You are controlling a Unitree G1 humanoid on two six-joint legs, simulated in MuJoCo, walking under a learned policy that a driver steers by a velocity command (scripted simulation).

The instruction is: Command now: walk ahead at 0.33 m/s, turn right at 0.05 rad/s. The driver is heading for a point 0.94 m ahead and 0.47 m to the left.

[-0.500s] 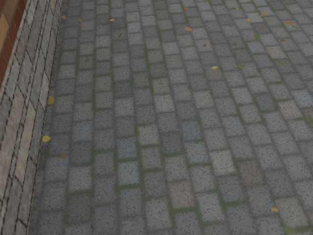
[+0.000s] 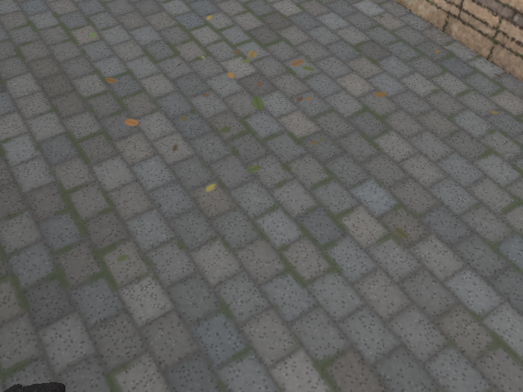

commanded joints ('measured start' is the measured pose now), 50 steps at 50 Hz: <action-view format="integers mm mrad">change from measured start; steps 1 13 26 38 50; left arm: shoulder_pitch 18 37 -91 -88 -90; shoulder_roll -75 5 56 32 43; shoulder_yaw -45 -38 12 21 19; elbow -60 -54 16 2 -59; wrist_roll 22 56 30 59 27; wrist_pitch -20 26 34 23 -48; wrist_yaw -22 11 34 30 -41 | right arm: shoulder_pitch -119 41 -107 -153 -119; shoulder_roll -139 -130 -146 -245 -249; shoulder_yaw -18 -17 -50 -78 -72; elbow -63 -135 -303 -392 -421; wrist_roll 16 62 32 24 30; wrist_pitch -18 80 150 112 117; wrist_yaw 2 -9 23 -19 -14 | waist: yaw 102 72 19 86 72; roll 111 -47 -71 177 259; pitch -74 -265 -133 -198 -119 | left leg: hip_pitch -28 -528 -213 63 -116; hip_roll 163 50 93 180 94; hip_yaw -150 -147 -36 -456 -678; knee -167 802 304 -111 -185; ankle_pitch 783 -336 -13 404 -372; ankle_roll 165 -69 -9 213 215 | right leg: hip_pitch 114 684 484 -15 308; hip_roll -31 -363 -368 8 94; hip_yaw -26 236 -167 30 37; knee -332 -760 -875 -56 -572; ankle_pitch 184 584 295 -7 -20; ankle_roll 20 -226 -136 82 82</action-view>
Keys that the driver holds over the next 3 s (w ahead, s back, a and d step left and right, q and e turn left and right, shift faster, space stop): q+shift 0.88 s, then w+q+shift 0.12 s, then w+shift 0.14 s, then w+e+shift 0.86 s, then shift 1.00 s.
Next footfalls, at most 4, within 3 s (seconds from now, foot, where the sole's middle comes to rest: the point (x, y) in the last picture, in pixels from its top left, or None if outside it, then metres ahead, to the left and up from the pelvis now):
0.16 right None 0.28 -0.10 -0.77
0.60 left None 0.18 0.16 -0.77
1.06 right None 0.33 0.03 -0.77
1.40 left None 0.26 0.36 -0.77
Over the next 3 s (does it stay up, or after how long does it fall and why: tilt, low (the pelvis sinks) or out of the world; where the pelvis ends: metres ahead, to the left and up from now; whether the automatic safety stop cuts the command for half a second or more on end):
stays up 1.12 0.47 0.00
